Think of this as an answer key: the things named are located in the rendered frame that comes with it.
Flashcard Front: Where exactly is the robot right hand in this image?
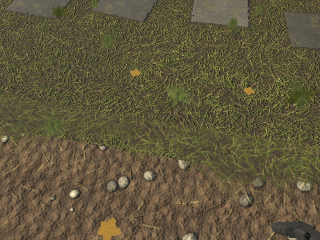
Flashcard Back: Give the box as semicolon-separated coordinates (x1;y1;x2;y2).
271;220;320;240

